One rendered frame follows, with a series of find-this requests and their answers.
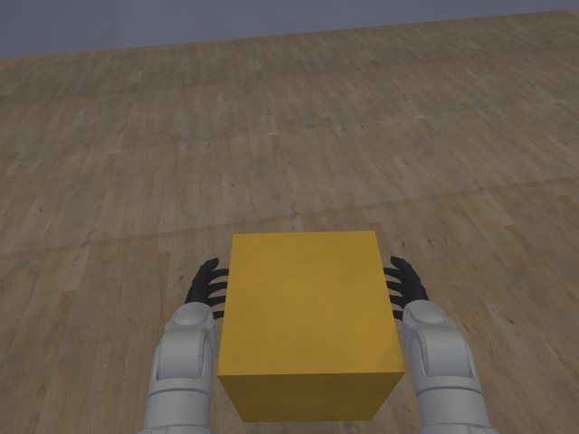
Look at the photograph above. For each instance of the robot left hand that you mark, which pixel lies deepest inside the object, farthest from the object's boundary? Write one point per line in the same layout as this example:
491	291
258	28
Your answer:
201	290

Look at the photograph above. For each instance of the right robot forearm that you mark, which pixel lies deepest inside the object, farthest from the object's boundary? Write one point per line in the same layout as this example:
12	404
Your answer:
445	377

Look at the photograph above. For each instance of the left robot forearm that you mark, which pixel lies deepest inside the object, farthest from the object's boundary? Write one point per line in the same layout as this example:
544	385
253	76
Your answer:
180	385

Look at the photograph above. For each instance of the robot right hand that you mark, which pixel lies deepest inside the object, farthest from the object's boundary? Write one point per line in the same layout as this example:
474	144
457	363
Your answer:
411	289

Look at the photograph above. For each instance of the carton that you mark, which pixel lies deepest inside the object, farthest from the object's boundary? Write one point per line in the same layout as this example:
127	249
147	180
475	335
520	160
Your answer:
308	328

